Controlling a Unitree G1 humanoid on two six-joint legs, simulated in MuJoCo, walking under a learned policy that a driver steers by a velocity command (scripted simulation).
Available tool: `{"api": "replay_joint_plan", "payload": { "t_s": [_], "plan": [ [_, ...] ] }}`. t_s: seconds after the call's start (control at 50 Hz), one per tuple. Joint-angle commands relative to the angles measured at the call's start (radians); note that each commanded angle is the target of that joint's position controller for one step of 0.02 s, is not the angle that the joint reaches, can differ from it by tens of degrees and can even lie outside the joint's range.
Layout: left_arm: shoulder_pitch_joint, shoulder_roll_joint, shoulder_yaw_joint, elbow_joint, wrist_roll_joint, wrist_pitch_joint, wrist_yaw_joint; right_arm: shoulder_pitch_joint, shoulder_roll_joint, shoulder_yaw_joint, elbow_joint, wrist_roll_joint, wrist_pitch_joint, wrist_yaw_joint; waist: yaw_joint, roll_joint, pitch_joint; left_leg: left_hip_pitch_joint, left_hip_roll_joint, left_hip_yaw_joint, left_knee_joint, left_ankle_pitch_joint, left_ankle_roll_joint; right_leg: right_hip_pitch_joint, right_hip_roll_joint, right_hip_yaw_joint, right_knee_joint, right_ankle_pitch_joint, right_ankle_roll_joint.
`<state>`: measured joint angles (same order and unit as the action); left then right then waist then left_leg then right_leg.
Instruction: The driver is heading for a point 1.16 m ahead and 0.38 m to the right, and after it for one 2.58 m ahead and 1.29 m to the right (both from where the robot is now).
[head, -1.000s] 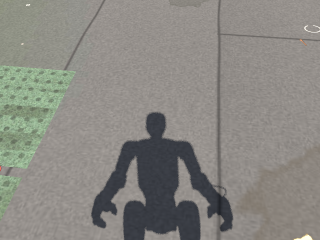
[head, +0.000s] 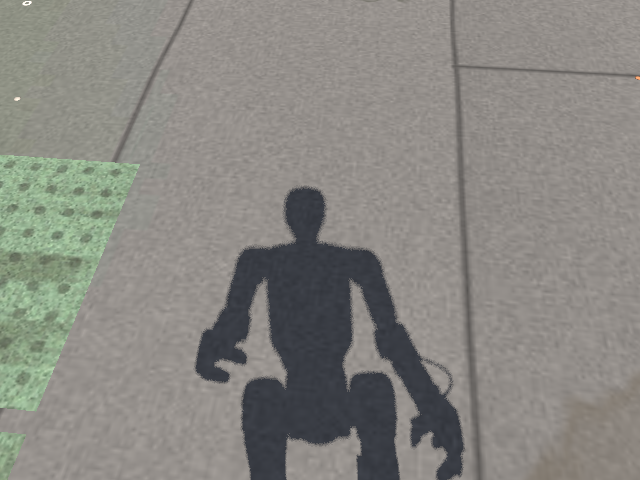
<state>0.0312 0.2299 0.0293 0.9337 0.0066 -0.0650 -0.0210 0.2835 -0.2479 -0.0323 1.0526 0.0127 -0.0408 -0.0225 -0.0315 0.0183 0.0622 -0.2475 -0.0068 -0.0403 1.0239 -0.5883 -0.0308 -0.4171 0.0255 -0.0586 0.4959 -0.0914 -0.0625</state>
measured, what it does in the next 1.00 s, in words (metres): steps on the spot: left foot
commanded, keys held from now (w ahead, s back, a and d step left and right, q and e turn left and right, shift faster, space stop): no key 1.00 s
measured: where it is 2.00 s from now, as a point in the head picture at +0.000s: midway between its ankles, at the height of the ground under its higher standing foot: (329, 475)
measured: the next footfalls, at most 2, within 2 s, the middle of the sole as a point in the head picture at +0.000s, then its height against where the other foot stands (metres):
left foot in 0.18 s outside the picture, level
left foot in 1.80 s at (270, 437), level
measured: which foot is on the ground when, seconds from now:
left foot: up 0.00-0.16, down 0.18-1.00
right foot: down 0.00-1.00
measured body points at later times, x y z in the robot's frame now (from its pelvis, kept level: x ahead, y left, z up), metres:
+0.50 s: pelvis +0.07 +0.02 +0.01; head +0.09 +0.03 +0.46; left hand +0.15 +0.28 -0.14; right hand +0.11 -0.23 -0.14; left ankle +0.05 +0.15 -0.73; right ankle +0.11 -0.09 -0.73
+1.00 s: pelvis +0.09 +0.03 +0.01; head +0.10 +0.03 +0.46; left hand +0.15 +0.28 -0.14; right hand +0.10 -0.22 -0.14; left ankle +0.05 +0.15 -0.73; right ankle +0.11 -0.09 -0.73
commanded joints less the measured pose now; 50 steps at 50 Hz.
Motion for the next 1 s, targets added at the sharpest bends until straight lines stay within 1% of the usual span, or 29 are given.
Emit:
{"api": "replay_joint_plan", "payload": {
  "t_s": [0.02, 0.04, 0.06, 0.08, 0.1, 0.12, 0.14, 0.16, 0.18, 0.2, 0.22, 0.24, 0.26, 0.28, 0.3, 0.34, 0.42, 0.5, 0.68, 1.0],
  "plan": [
    [-0.012, 0.103, 0.013, -0.026, 0.01, 0.0, 0.011, 0.069, -0.081, -0.025, -0.024, -0.003, 0.031, -0.027, -0.004, -0.094, -0.123, -0.125, 0.087, -0.033, 0.02, 0.033, -0.023, 0.156, -0.268, 0.277, -0.225, 0.132, -0.172],
    [-0.025, 0.111, 0.016, -0.022, 0.018, 0.006, 0.012, 0.074, -0.065, -0.022, -0.023, -0.007, 0.04, -0.034, -0.017, -0.117, -0.108, -0.073, 0.082, -0.015, -0.068, 0.049, -0.026, 0.095, -0.238, 0.246, -0.245, 0.07, -0.157],
    [-0.024, 0.114, 0.018, -0.019, 0.024, 0.01, 0.017, 0.076, -0.05, -0.02, -0.021, -0.01, 0.044, -0.04, -0.021, -0.132, -0.111, -0.035, 0.073, 0.002, -0.142, 0.054, -0.028, 0.069, -0.224, 0.225, -0.252, 0.059, -0.158],
    [-0.016, 0.117, 0.019, -0.015, 0.026, 0.013, 0.022, 0.075, -0.044, -0.018, -0.019, -0.013, 0.047, -0.043, -0.02, -0.136, -0.129, -0.002, 0.07, 0.01, -0.209, 0.077, -0.026, 0.067, -0.222, 0.219, -0.254, 0.037, -0.163],
    [-0.01, 0.122, 0.02, -0.013, 0.021, 0.016, 0.026, 0.07, -0.043, -0.016, -0.018, -0.015, 0.05, -0.043, -0.019, -0.133, -0.15, 0.034, 0.068, 0.017, -0.276, 0.144, -0.021, 0.068, -0.222, 0.218, -0.258, -0.017, -0.162],
    [-0.016, 0.128, 0.021, -0.012, 0.012, 0.021, 0.031, 0.072, -0.044, -0.017, -0.012, -0.016, 0.054, -0.04, -0.028, -0.125, -0.159, 0.082, 0.064, 0.029, -0.35, 0.246, -0.014, 0.052, -0.216, 0.211, -0.262, -0.106, -0.151],
    [-0.026, 0.13, 0.022, -0.012, 0.001, 0.027, 0.034, 0.077, -0.043, -0.018, -0.005, -0.021, 0.056, -0.034, -0.04, -0.122, -0.152, 0.138, 0.053, 0.047, -0.428, 0.35, -0.003, 0.017, -0.204, 0.197, -0.266, -0.223, -0.131],
    [-0.017, 0.121, 0.019, -0.005, -0.007, 0.032, 0.036, 0.068, -0.049, -0.019, -0.003, -0.031, 0.06, -0.028, -0.041, -0.114, -0.134, 0.176, 0.046, 0.055, -0.476, 0.397, 0.012, -0.019, -0.184, 0.187, -0.272, -0.352, -0.098],
    [0.013, 0.098, 0.012, 0.011, -0.008, 0.035, 0.035, 0.045, -0.063, -0.02, -0.015, -0.045, 0.062, -0.025, -0.034, -0.091, -0.095, 0.178, 0.068, 0.029, -0.532, 0.415, 0.033, -0.048, -0.161, 0.177, -0.275, -0.458, -0.047],
    [0.038, 0.095, 0.011, 0.022, 0.0, 0.037, 0.034, 0.017, -0.093, -0.021, -0.037, -0.046, 0.062, -0.027, -0.01, -0.054, -0.04, 0.132, 0.119, -0.027, -0.611, 0.36, 0.061, -0.054, -0.129, 0.156, -0.243, -0.486, -0.003],
    [0.062, 0.094, 0.017, 0.015, -0.001, 0.045, 0.039, -0.014, -0.151, -0.035, -0.026, -0.029, 0.056, -0.027, 0.041, 0.077, 0.005, -0.047, 0.108, -0.029, -0.634, 0.145, 0.086, 0.052, -0.064, 0.08, -0.213, -0.398, 0.029],
    [0.055, 0.098, 0.016, 0.022, 0.008, 0.046, 0.045, -0.046, -0.114, -0.028, -0.031, -0.025, 0.042, -0.024, 0.037, 0.091, 0.021, -0.129, 0.094, -0.028, -0.677, 0.08, 0.078, 0.152, -0.057, 0.074, -0.157, -0.302, 0.04],
    [0.072, 0.096, 0.018, 0.027, 0.007, 0.046, 0.048, -0.056, -0.088, -0.022, -0.026, -0.029, 0.029, -0.023, 0.047, 0.101, 0.01, -0.146, 0.097, -0.028, -0.697, 0.099, 0.062, 0.2, -0.054, 0.068, -0.126, -0.234, 0.033],
    [0.09, 0.09, 0.017, 0.038, 0.005, 0.046, 0.051, -0.068, -0.087, -0.024, -0.024, -0.028, 0.019, -0.021, 0.055, 0.101, 0.002, -0.142, 0.092, -0.024, -0.696, 0.156, 0.048, 0.225, -0.057, 0.066, -0.108, -0.186, 0.024],
    [0.104, 0.098, 0.019, 0.048, 0.004, 0.046, 0.052, -0.069, -0.077, -0.022, -0.024, -0.025, 0.009, -0.019, 0.053, 0.081, -0.008, -0.113, 0.09, -0.021, -0.686, 0.216, 0.041, 0.221, -0.057, 0.063, -0.097, -0.148, 0.016],
    [0.11, 0.09, 0.019, 0.06, 0.001, 0.044, 0.049, -0.04, -0.076, -0.022, -0.013, -0.019, 0.0, -0.017, 0.042, 0.043, -0.039, -0.048, 0.083, -0.01, -0.652, 0.334, 0.041, 0.216, -0.062, 0.064, -0.088, -0.076, 0.007],
    [0.103, 0.091, 0.02, 0.073, -0.005, 0.043, 0.045, -0.014, -0.078, -0.022, -0.003, -0.016, 0.004, -0.018, 0.028, 0.007, -0.081, 0.013, 0.075, 0.004, -0.617, 0.477, 0.05, 0.239, -0.067, 0.061, -0.061, 0.063, 0.009],
    [0.111, 0.095, 0.022, 0.09, -0.009, 0.052, 0.048, -0.009, -0.076, -0.021, 0.002, -0.014, 0.011, -0.017, 0.028, -0.011, -0.088, 0.028, 0.069, 0.012, -0.609, 0.533, 0.052, 0.262, -0.069, 0.061, -0.044, 0.122, 0.01],
    [0.111, 0.102, 0.028, 0.118, -0.011, 0.067, 0.058, -0.006, -0.061, -0.019, 0.009, -0.015, 0.021, -0.017, 0.032, -0.012, -0.071, 0.036, 0.059, 0.025, -0.617, 0.555, 0.051, 0.28, -0.075, 0.066, -0.038, 0.147, 0.015],
    [0.109, 0.088, 0.032, 0.154, -0.01, 0.072, 0.064, 0.018, -0.044, -0.015, 0.024, -0.017, 0.025, -0.024, 0.035, -0.012, -0.034, 0.016, 0.048, 0.037, -0.647, 0.435, 0.046, 0.266, -0.073, 0.067, -0.064, 0.052, 0.024]
  ]
}}
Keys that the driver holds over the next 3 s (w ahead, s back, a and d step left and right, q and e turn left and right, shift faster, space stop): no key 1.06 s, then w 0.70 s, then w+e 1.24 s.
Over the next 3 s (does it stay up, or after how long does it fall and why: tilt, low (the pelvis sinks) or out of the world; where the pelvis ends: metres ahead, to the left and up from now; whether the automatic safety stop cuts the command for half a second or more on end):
stays up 1.02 -0.12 0.01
